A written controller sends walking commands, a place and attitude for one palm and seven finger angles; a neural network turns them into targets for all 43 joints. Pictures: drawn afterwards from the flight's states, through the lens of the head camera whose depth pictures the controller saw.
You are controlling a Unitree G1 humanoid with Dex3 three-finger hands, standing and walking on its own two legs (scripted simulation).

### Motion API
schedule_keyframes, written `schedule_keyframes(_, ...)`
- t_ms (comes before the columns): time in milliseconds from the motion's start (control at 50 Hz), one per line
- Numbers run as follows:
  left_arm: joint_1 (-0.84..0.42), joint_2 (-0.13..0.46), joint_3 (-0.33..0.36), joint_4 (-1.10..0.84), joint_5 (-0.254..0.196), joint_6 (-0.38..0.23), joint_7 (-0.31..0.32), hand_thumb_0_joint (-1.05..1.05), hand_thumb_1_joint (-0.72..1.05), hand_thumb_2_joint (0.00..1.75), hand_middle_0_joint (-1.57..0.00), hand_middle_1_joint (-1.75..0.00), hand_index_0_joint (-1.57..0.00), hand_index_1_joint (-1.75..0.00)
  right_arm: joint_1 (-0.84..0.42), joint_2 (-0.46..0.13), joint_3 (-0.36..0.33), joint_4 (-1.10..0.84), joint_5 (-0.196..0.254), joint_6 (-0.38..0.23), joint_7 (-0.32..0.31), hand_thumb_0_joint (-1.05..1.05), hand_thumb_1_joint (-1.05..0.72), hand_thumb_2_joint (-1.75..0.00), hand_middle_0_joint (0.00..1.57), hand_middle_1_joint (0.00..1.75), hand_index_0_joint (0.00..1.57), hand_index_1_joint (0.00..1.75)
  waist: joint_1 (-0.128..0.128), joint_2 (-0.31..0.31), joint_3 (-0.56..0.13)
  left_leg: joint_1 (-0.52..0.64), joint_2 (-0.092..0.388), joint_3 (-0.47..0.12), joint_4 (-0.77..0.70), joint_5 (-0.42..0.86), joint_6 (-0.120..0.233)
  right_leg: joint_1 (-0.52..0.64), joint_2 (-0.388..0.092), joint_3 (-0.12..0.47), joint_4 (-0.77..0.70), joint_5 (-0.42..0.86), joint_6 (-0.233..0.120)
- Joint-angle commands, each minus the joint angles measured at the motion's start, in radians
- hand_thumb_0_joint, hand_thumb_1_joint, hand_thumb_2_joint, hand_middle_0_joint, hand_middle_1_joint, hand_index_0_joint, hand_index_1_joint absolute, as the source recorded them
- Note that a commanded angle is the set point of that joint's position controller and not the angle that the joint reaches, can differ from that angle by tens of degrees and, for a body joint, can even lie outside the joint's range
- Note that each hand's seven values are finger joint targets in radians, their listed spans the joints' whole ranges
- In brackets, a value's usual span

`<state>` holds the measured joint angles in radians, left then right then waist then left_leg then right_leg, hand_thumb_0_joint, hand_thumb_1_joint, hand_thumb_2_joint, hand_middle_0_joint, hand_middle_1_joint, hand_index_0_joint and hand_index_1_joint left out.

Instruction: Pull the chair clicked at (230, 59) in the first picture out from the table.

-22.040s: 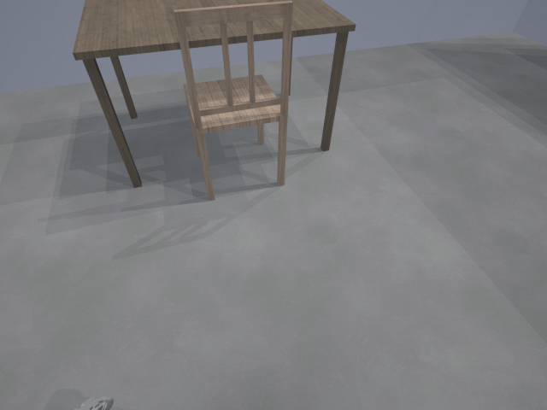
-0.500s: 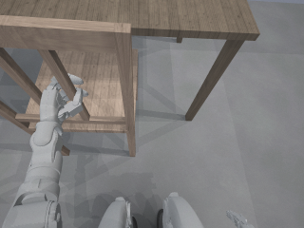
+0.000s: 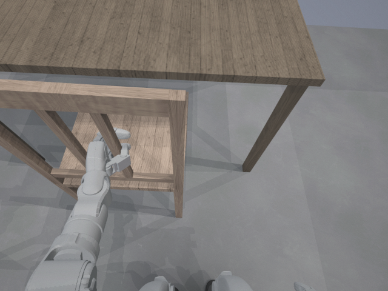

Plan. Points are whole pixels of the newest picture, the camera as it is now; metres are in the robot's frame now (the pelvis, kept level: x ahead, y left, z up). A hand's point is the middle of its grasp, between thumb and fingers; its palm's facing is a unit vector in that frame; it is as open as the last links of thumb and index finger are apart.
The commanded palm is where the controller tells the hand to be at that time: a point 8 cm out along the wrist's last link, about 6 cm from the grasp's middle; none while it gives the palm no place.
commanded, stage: step backward, pulling the chair out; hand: left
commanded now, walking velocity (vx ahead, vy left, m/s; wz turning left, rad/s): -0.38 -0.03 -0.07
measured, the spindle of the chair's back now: (75, 147) +0.43 +0.28 -0.05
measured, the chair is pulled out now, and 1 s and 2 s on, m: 0.03 0.19 0.34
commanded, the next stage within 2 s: none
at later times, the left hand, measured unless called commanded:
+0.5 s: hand (148, 181) +0.34 +0.10 -0.04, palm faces -0.01 -0.99 -0.16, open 5.1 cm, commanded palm +0.33 +0.15 -0.04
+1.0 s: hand (151, 226) +0.25 +0.09 -0.04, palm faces -0.09 -0.98 -0.16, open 5.2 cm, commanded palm +0.27 +0.13 -0.03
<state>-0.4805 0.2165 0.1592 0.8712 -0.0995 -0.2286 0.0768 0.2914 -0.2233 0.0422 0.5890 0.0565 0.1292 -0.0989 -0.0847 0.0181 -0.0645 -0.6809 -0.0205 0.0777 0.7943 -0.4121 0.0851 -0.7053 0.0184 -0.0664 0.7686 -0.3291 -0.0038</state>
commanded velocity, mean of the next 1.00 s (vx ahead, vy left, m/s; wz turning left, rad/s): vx -0.38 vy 0.02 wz -0.05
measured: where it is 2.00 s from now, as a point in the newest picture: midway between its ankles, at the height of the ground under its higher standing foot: outside the picture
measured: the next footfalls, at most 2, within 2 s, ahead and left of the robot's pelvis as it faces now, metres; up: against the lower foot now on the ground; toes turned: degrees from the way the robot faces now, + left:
right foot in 1.12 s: -0.11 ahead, -0.18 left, +0.00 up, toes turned -7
right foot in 1.72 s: -0.19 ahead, -0.16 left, +0.00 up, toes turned -9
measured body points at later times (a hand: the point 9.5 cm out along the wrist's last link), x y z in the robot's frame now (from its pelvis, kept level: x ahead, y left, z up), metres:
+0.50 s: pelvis -0.04 -0.02 +0.02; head +0.07 -0.04 +0.46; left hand +0.34 +0.15 -0.02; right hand +0.03 -0.29 -0.12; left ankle -0.02 +0.06 -0.70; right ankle +0.00 -0.12 -0.70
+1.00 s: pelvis -0.10 +0.00 +0.02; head -0.04 -0.02 +0.46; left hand +0.25 +0.14 -0.02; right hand -0.02 -0.25 -0.11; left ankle -0.02 +0.06 -0.71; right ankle -0.08 -0.14 -0.68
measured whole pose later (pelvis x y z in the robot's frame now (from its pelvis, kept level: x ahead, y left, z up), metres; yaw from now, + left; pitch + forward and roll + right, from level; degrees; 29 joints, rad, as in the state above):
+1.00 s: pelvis -0.10 +0.00 +0.02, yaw -4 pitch +2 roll +0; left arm -0.47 0.14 -0.05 1.06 -0.08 -0.22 0.09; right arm 0.22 -0.22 0.05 0.74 0.05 -0.01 -0.15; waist -0.03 0.02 0.10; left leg -0.42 -0.01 0.18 0.56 -0.18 0.10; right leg -0.48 -0.03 0.02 0.81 -0.44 -0.01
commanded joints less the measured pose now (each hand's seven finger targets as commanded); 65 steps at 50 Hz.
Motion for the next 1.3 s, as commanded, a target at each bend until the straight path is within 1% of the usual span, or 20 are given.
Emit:
schedule_keyframes(0,-0.339,0.195,-0.059,-0.117,0.082,-0.034,0.020,0.00,0.90,0.90,-0.50,-1.45,-0.50,-1.45,0.111,-0.161,-0.074,-0.021,-0.011,-0.018,-0.026,0.00,-0.90,-0.90,0.20,0.30,0.20,0.30,0.005,0.223,-0.409,0.495,0.218,-0.219,-0.131,1.002,-0.073,0.179,-0.100,0.129,-0.038,0.336,-0.002)
schedule_keyframes(60,-0.339,0.175,-0.069,-0.086,0.081,-0.049,0.010,0.00,0.90,0.90,-0.50,-1.45,-0.50,-1.45,0.093,-0.155,-0.081,-0.012,-0.017,-0.023,-0.019,0.00,-0.90,-0.90,0.20,0.30,0.20,0.30,0.012,0.255,-0.384,0.587,0.250,-0.237,-0.169,1.057,-0.074,0.161,-0.075,0.114,-0.052,0.128,-0.009)
schedule_keyframes(120,-0.349,0.162,-0.079,-0.095,0.079,-0.065,0.004,0.00,0.90,0.90,-0.50,-1.45,-0.50,-1.45,0.081,-0.152,-0.079,-0.006,-0.024,-0.032,-0.016,0.00,-0.90,-0.90,0.20,0.30,0.20,0.30,0.018,0.254,-0.368,0.627,0.269,-0.236,-0.187,1.098,-0.077,0.179,-0.076,0.119,-0.060,0.111,-0.014)
schedule_keyframes(200,-0.301,0.169,-0.071,-0.103,0.079,-0.075,0.000,0.00,0.90,0.90,-0.50,-1.45,-0.50,-1.45,0.078,-0.158,-0.081,-0.004,-0.021,-0.036,-0.015,0.00,-0.90,-0.90,0.20,0.30,0.20,0.30,0.022,0.172,-0.371,0.604,0.259,-0.212,-0.169,1.095,-0.087,0.279,-0.090,0.141,-0.118,0.292,-0.025)
schedule_keyframes(280,-0.269,0.177,-0.072,-0.104,0.072,-0.075,0.005,0.00,0.90,0.90,-0.50,-1.45,-0.50,-1.45,0.079,-0.171,-0.089,-0.002,-0.006,-0.040,-0.032,0.00,-0.90,-0.90,0.20,0.30,0.20,0.30,0.015,0.035,-0.433,0.503,0.213,-0.177,-0.149,0.869,-0.097,0.437,-0.151,0.217,-0.143,0.715,-0.055)
schedule_keyframes(340,-0.280,0.191,-0.078,-0.085,0.071,-0.073,0.011,0.00,0.90,0.90,-0.50,-1.45,-0.50,-1.45,0.070,-0.180,-0.092,0.009,0.000,-0.052,-0.047,0.00,-0.90,-0.90,0.20,0.30,0.20,0.30,0.011,0.047,-0.438,0.445,0.176,-0.150,-0.177,0.656,-0.094,0.474,-0.186,0.243,-0.151,0.815,-0.059)
schedule_keyframes(460,-0.289,0.190,-0.102,-0.078,0.066,-0.065,0.020,0.00,0.90,0.90,-0.50,-1.45,-0.50,-1.45,0.042,-0.177,-0.086,0.023,0.011,-0.063,-0.055,0.00,-0.90,-0.90,0.20,0.30,0.20,0.30,0.016,0.073,-0.433,0.429,0.167,-0.148,-0.216,0.545,-0.080,0.468,-0.188,0.236,-0.174,0.718,-0.033)
schedule_keyframes(540,-0.300,0.191,-0.122,-0.064,0.059,-0.048,0.027,0.00,0.90,0.90,-0.50,-1.45,-0.50,-1.45,0.019,-0.184,-0.085,0.014,0.023,-0.063,-0.058,0.00,-0.90,-0.90,0.20,0.30,0.20,0.30,0.010,0.011,-0.386,0.389,0.115,-0.118,-0.194,0.328,-0.086,0.455,-0.235,0.275,-0.254,0.633,-0.034)
schedule_keyframes(640,-0.336,0.163,-0.157,-0.048,0.053,-0.045,0.034,0.00,0.90,0.90,-0.50,-1.45,-0.50,-1.45,-0.004,-0.184,-0.082,0.025,0.035,-0.080,-0.055,0.00,-0.90,-0.90,0.20,0.30,0.20,0.30,0.011,-0.053,-0.302,0.421,0.072,-0.103,-0.206,0.091,-0.077,0.380,-0.266,0.304,-0.426,0.267,-0.021)
schedule_keyframes(700,-0.356,0.122,-0.194,-0.043,0.050,-0.052,0.035,0.00,0.90,0.90,-0.50,-1.45,-0.50,-1.45,-0.016,-0.181,-0.072,0.035,0.041,-0.105,-0.059,0.00,-0.90,-0.90,0.20,0.30,0.20,0.30,0.018,-0.024,-0.261,0.450,0.101,-0.121,-0.282,0.102,-0.060,0.339,-0.217,0.249,-0.429,0.101,-0.010)
schedule_keyframes(760,-0.359,0.095,-0.215,-0.035,0.048,-0.064,0.036,0.00,0.90,0.90,-0.50,-1.45,-0.50,-1.45,-0.027,-0.181,-0.063,0.043,0.042,-0.132,-0.067,0.00,-0.90,-0.90,0.20,0.30,0.20,0.30,0.030,0.021,-0.236,0.441,0.174,-0.164,-0.388,0.107,-0.033,0.318,-0.124,0.152,-0.316,0.008,0.002)
schedule_keyframes(820,-0.407,0.053,-0.234,-0.053,0.038,-0.068,0.029,0.00,0.90,0.90,-0.50,-1.45,-0.50,-1.45,-0.049,-0.174,-0.050,0.043,0.031,-0.153,-0.069,0.00,-0.90,-0.90,0.20,0.30,0.20,0.30,0.045,0.119,-0.212,0.436,0.283,-0.289,-0.503,0.063,-0.005,0.259,-0.061,0.112,-0.071,-0.060,-0.014)
schedule_keyframes(880,-0.417,0.070,-0.216,-0.075,0.039,-0.073,0.032,0.00,0.90,0.90,-0.50,-1.45,-0.50,-1.45,-0.035,-0.164,-0.048,0.059,0.004,-0.167,-0.066,0.00,-0.90,-0.90,0.20,0.30,0.20,0.30,0.048,0.120,-0.235,0.577,0.347,-0.303,-0.471,0.318,0.016,0.177,-0.066,0.125,0.099,-0.118,-0.011)
schedule_keyframes(940,-0.398,0.079,-0.189,-0.041,0.050,-0.068,0.038,0.00,0.90,0.90,-0.50,-1.45,-0.50,-1.45,-0.032,-0.160,-0.046,0.072,-0.014,-0.187,-0.063,0.00,-0.90,-0.90,0.20,0.30,0.20,0.30,0.051,0.028,-0.229,0.574,0.362,-0.256,-0.407,0.471,0.037,0.234,-0.070,0.112,0.074,-0.143,-0.008)
schedule_keyframes(1060,-0.366,0.098,-0.152,-0.004,0.085,-0.076,0.039,0.00,0.90,0.90,-0.50,-1.45,-0.50,-1.45,-0.032,-0.172,-0.055,0.104,-0.038,-0.220,-0.048,0.00,-0.90,-0.90,0.20,0.30,0.20,0.30,0.051,0.177,-0.209,0.548,0.338,-0.217,-0.351,0.411,0.016,0.330,-0.073,0.071,-0.117,-0.058,-0.009)
schedule_keyframes(1100,-0.353,0.111,-0.135,-0.019,0.095,-0.083,0.037,0.00,0.90,0.90,-0.50,-1.45,-0.50,-1.45,-0.034,-0.172,-0.063,0.106,-0.040,-0.227,-0.041,0.00,-0.90,-0.90,0.20,0.30,0.20,0.30,0.054,0.167,-0.260,0.583,0.304,-0.192,-0.287,0.488,-0.004,0.370,-0.077,0.067,-0.201,0.097,-0.009)
schedule_keyframes(1120,-0.341,0.133,-0.120,-0.020,0.101,-0.089,0.037,0.00,0.90,0.90,-0.50,-1.45,-0.50,-1.45,-0.037,-0.168,-0.066,0.107,-0.042,-0.227,-0.039,0.00,-0.90,-0.90,0.20,0.30,0.20,0.30,0.054,0.110,-0.287,0.581,0.277,-0.174,-0.247,0.530,-0.019,0.398,-0.097,0.091,-0.230,0.250,-0.011)
schedule_keyframes(1180,-0.321,0.187,-0.084,-0.007,0.089,-0.083,0.038,0.00,0.90,0.90,-0.50,-1.45,-0.50,-1.45,-0.047,-0.172,-0.088,0.095,-0.028,-0.215,-0.044,0.00,-0.90,-0.90,0.20,0.30,0.20,0.30,0.038,-0.049,-0.315,0.497,0.195,-0.103,-0.195,0.408,-0.075,0.450,-0.164,0.178,-0.240,0.412,-0.034)
schedule_keyframes(1240,-0.330,0.223,-0.085,-0.012,0.091,-0.082,0.046,0.00,0.90,0.90,-0.50,-1.45,-0.50,-1.45,-0.074,-0.163,-0.085,0.089,-0.022,-0.204,-0.047,0.00,-0.90,-0.90,0.20,0.30,0.20,0.30,0.028,-0.042,-0.282,0.447,0.090,-0.067,-0.076,0.194,-0.118,0.418,-0.330,0.317,-0.326,0.478,-0.100)
schedule_keyframes(1280,-0.327,0.248,-0.075,-0.023,0.091,-0.065,0.048,0.00,0.90,0.90,-0.50,-1.45,-0.50,-1.45,-0.101,-0.165,-0.075,0.087,-0.020,-0.195,-0.045,0.00,-0.90,-0.90,0.20,0.30,0.20,0.30,0.043,-0.079,-0.239,0.367,0.064,-0.105,-0.031,0.042,-0.123,0.443,-0.389,0.328,-0.356,0.520,-0.121)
